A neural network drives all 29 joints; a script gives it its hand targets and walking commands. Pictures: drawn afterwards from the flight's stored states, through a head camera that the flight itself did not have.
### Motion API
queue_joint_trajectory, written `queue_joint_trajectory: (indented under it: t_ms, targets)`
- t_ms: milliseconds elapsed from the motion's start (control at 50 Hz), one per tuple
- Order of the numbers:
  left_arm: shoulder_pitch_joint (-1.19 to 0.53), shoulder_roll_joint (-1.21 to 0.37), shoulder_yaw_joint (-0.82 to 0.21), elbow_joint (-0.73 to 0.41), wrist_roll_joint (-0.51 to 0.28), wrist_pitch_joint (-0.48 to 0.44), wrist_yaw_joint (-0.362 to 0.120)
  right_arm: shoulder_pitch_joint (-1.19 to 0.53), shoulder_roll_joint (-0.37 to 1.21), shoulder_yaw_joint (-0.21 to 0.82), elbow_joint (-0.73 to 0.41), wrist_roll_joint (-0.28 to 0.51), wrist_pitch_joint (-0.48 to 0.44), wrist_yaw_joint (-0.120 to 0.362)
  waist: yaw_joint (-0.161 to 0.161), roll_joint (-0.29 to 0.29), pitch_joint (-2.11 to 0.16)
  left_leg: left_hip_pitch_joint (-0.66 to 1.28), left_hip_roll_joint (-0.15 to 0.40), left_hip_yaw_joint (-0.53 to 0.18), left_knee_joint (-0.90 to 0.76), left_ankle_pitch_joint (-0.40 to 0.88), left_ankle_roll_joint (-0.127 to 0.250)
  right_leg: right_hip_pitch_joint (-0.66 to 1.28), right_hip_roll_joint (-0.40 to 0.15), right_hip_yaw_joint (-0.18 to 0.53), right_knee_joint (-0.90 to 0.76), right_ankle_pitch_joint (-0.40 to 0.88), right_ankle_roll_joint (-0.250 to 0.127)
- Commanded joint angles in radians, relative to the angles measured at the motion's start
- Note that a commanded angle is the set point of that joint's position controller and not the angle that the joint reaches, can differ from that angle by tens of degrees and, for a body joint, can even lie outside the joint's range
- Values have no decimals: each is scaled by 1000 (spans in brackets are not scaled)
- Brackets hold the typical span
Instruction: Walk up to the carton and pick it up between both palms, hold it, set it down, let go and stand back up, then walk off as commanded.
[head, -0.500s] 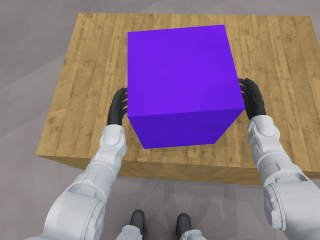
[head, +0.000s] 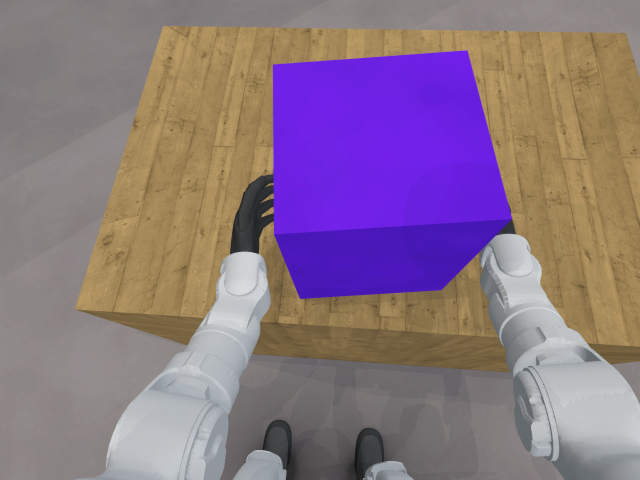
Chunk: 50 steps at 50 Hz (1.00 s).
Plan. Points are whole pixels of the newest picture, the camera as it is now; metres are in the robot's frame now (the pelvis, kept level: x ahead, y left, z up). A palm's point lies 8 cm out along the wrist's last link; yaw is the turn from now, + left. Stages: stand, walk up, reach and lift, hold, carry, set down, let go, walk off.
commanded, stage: reach and lift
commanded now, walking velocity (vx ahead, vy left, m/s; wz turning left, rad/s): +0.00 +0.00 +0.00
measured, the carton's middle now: (370, 194) +0.48 -0.02 -0.02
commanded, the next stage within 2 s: none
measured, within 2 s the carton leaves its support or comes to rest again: neither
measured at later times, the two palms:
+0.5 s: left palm (251, 247) +0.40 +0.13 -0.04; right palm (489, 227) +0.45 -0.17 -0.04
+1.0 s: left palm (251, 249) +0.40 +0.13 -0.04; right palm (489, 228) +0.45 -0.17 -0.04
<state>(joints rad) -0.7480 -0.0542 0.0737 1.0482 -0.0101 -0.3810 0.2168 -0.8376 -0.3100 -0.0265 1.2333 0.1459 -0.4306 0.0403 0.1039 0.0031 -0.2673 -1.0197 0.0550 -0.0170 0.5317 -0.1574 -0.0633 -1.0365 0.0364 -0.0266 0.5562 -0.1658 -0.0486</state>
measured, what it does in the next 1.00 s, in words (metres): stands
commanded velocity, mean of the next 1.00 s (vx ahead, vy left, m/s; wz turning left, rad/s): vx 0.00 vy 0.00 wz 0.00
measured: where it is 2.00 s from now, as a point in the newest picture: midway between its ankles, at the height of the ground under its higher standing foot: outside the picture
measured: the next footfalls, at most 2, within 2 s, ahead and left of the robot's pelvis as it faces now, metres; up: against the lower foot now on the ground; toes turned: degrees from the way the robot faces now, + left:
none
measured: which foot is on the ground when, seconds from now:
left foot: down 0.00-1.00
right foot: down 0.00-1.00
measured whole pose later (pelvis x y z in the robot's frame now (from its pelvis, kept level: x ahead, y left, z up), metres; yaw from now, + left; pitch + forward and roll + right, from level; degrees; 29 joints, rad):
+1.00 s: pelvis +0.01 +0.00 +0.00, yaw +0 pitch +36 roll +1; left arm -0.72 -0.12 0.22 1.18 0.09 -0.57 0.22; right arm -0.85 -0.25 -0.25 1.42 -0.10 -0.62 -0.01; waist 0.10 0.01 -0.27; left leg -0.97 0.06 -0.02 0.53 -0.18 -0.06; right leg -0.99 0.04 -0.03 0.56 -0.19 -0.05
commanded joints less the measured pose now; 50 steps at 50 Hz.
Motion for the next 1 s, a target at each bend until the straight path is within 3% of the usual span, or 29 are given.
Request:
queue_joint_trajectory:
  t_ms: [0, 40, 60, 80, 140, 160, 200, 220, 300, 340, 360, 400, 460, 480, 520, 560, 580, 600, 620, 640, 660, 700, 740, 820, 860, 920, 940, 960, 980]
  targets:
    - [-475, -204, 65, -244, 99, -95, -52, -669, 215, -119, -204, -232, -83, 40, -14, -142, -976, 356, -65, 117, 110, 274, 28, 732, 1, -1, 75, 502, 75]
    - [-397, -218, 93, -237, 157, -107, -49, -572, 219, -147, -169, -273, -99, 35, -5, -99, -1007, 381, -61, 103, 98, 345, 16, 778, 11, -12, 89, 619, 73]
    - [-392, -250, 63, -235, 171, -110, -57, -557, 234, -185, -126, -302, -108, 39, -41, -93, -1002, 364, -59, 111, 90, 306, 15, 767, 11, -23, 78, 556, 72]
    - [-387, -304, 75, -218, 199, -117, -70, -561, 307, -158, -134, -322, -111, 47, -13, -85, -961, 386, -64, 116, 89, 334, 14, 802, 6, -25, 67, 603, 68]
    - [-419, -456, 48, -132, 262, -122, -107, -602, 481, -172, -104, -420, -148, 73, -32, -94, -910, 381, -63, 118, 68, 308, 18, 816, 4, -31, 68, 607, 68]
    - [-393, -467, 41, -102, 262, -127, -117, -584, 503, -198, -82, -458, -161, 60, -58, -123, -871, 364, -56, 105, 68, 309, 19, 835, 6, -36, 75, 657, 68]
    - [-421, -515, 18, -110, 281, -151, -129, -547, 566, -206, -5, -496, -161, 78, -72, -73, -833, 371, -52, 114, 64, 259, 19, 825, 5, -49, 66, 553, 51]
    - [-361, -532, -6, -77, 269, -153, -127, -523, 551, -184, -21, -487, -165, 87, -51, -62, -873, 404, -44, 115, 77, 320, 12, 779, 19, -60, 68, 580, 54]
    - [-436, -524, 18, -53, 275, -182, -128, -548, 591, -203, 47, -527, -176, 81, -72, -72, -794, 408, -43, 111, 61, 290, 16, 753, 13, -67, 53, 558, 56]
    - [-429, -527, 11, -38, 254, -189, -130, -557, 612, -152, 55, -516, -181, 86, -48, -98, -817, 375, -41, 117, 68, 309, 16, 766, 9, -54, 61, 574, 54]
    - [-453, -524, 9, -14, 262, -195, -132, -546, 613, -183, 101, -520, -182, 81, -74, -64, -798, 371, -42, 111, 79, 301, 19, 733, 5, -48, 67, 576, 47]
    - [-361, -546, -1, -10, 264, -200, -134, -512, 608, -171, 86, -518, -198, 80, -54, -60, -793, 358, -43, 109, 78, 317, 17, 756, 15, -51, 77, 597, 49]
    - [-327, -524, -11, -2, 253, -217, -142, -491, 624, -145, 94, -528, -213, 70, -76, -106, -778, 312, -46, 105, 79, 335, 24, 815, 1, -39, 80, 710, 67]
    - [-318, -534, 1, 36, 255, -224, -145, -480, 643, -101, 110, -519, -215, 71, -38, -94, -776, 253, -50, 107, 88, 306, 27, 858, -16, -24, 109, 731, 73]
    - [-398, -550, -54, -12, 243, -229, -137, -513, 634, -140, 114, -513, -215, 71, -85, -44, -809, 314, -38, 93, 63, 276, 16, 804, -6, -46, 76, 624, 67]
    - [-384, -542, -14, 30, 247, -223, -134, -526, 639, -118, 111, -506, -210, 73, -36, -84, -783, 285, -39, 113, 88, 285, 19, 782, -3, -33, 81, 587, 64]
    - [-323, -568, -37, 16, 262, -218, -134, -489, 641, -131, 103, -512, -213, 77, -63, -51, -805, 364, -26, 93, 79, 317, 12, 761, 8, -51, 73, 607, 55]
    - [-362, -548, -21, 56, 235, -226, -137, -512, 642, -120, 133, -520, -210, 68, -60, -108, -769, 290, -37, 109, 89, 306, 22, 783, -4, -45, 75, 624, 61]
    - [-378, -547, -33, 38, 245, -229, -142, -500, 659, -135, 133, -528, -214, 70, -65, -53, -787, 257, -44, 110, 75, 240, 20, 812, -13, -41, 75, 591, 67]
    - [-354, -552, -47, 52, 223, -230, -139, -498, 659, -108, 138, -531, -219, 63, -87, -100, -770, 261, -45, 92, 74, 284, 25, 827, -9, -34, 84, 667, 73]
    - [-354, -574, -46, 51, 239, -229, -136, -498, 666, -93, 136, -504, -211, 72, -54, -67, -766, 283, -40, 90, 76, 280, 18, 793, -10, -35, 74, 596, 68]
    - [-345, -570, -43, 27, 236, -225, -130, -519, 656, -112, 111, -503, -217, 75, -44, -50, -807, 327, -37, 104, 86, 284, 9, 752, 5, -51, 69, 547, 54]
    - [-359, -560, -31, 46, 241, -235, -132, -499, 672, -80, 130, -497, -217, 65, -42, -98, -775, 276, -41, 89, 91, 308, 24, 806, -5, -28, 80, 633, 73]
    - [-320, -562, -67, 87, 235, -229, -145, -481, 673, -80, 146, -516, -220, 62, -87, -85, -745, 228, -42, 89, 59, 224, 25, 821, -19, -30, 83, 655, 77]
    - [-375, -576, -49, 63, 231, -229, -136, -489, 697, -70, 149, -509, -214, 59, -50, -77, -747, 228, -50, 98, 73, 212, 23, 817, -19, -21, 78, 570, 70]
    - [-354, -557, -59, 41, 226, -236, -135, -464, 704, -77, 167, -502, -211, 59, -70, -79, -769, 236, -40, 99, 75, 236, 25, 801, -11, -14, 88, 590, 68]
    - [-357, -578, -46, 86, 234, -235, -135, -498, 701, -70, 160, -498, -209, 60, -42, -81, -764, 230, -41, 97, 75, 243, 27, 790, -9, -14, 83, 574, 66]
    - [-363, -598, -56, 61, 223, -231, -135, -512, 699, -72, 148, -499, -210, 56, -69, -98, -758, 281, -39, 90, 84, 280, 18, 793, 2, -31, 87, 629, 72]
    - [-362, -563, -41, 68, 226, -239, -135, -484, 690, -85, 191, -517, -214, 54, -49, -87, -748, 211, -51, 98, 77, 223, 24, 816, -13, -24, 79, 575, 72]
